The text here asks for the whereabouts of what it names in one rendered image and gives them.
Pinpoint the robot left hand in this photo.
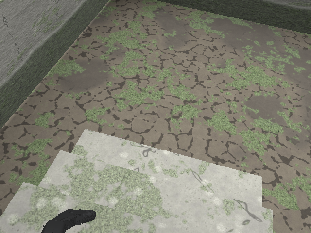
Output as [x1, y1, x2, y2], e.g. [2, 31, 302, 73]
[41, 209, 96, 233]

